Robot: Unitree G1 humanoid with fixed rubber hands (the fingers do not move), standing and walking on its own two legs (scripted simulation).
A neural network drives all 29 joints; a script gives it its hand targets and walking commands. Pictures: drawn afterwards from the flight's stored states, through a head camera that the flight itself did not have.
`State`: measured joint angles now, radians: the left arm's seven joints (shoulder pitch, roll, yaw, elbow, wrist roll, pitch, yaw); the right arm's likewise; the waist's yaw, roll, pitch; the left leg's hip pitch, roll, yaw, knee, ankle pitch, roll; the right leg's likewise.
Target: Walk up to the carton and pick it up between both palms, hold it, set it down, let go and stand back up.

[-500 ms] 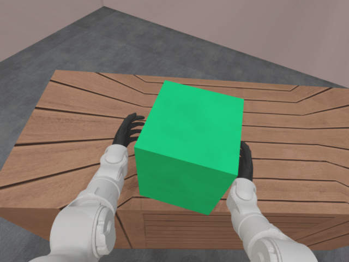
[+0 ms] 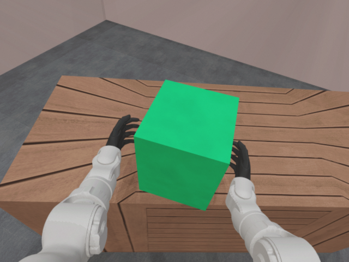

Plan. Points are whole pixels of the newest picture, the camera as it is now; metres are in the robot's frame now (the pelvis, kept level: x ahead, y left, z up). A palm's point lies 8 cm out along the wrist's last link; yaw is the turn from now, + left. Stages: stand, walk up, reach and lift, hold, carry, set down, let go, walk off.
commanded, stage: set down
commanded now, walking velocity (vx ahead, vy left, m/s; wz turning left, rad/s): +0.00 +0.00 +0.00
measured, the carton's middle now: (185, 146) +0.42 -0.05 +0.00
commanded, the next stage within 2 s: none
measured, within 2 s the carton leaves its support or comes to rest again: neither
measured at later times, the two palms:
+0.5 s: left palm (108, 165) +0.36 +0.15 +0.01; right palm (240, 188) +0.29 -0.16 +0.01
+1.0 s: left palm (91, 189) +0.31 +0.19 +0.00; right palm (246, 209) +0.24 -0.16 +0.00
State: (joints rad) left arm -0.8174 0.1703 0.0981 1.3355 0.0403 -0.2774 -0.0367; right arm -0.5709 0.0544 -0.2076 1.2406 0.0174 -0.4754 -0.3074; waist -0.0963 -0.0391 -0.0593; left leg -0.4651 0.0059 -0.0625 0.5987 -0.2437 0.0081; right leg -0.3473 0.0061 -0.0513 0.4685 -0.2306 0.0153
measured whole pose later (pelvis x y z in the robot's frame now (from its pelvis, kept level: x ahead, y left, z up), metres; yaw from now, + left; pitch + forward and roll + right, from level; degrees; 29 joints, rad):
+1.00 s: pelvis -0.03 +0.01 +0.00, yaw +0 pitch +3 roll -4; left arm -0.32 0.23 0.09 0.70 -0.02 -0.11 -0.15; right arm -0.19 0.05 0.05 0.75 0.11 -0.41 -0.36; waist -0.10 -0.03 0.00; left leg -0.46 0.01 -0.06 0.62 -0.22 0.02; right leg -0.34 0.01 -0.05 0.48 -0.20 0.02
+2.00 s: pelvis -0.02 +0.00 +0.00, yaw +0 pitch -1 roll -3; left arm 0.08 0.30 0.05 0.35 -0.09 -0.02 -0.14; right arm 0.21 0.05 0.06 0.29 0.11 -0.23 -0.26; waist -0.10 -0.02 0.08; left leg -0.34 0.01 -0.06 0.60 -0.23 0.02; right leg -0.22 0.01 -0.05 0.46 -0.22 0.02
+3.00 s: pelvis +0.00 -0.02 +0.01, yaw +0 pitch -1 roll -2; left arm 0.19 0.30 0.05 0.43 -0.09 0.08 -0.05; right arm 0.22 -0.06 0.00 0.54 0.11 -0.24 -0.06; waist -0.10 0.00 0.05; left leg -0.29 0.01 -0.06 0.53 -0.23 -0.01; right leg -0.19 0.01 -0.05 0.44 -0.24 0.01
